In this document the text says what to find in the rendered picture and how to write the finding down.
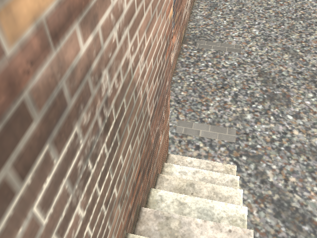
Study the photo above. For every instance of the stairs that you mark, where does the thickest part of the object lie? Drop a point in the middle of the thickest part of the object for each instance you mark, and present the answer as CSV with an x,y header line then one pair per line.
x,y
194,198

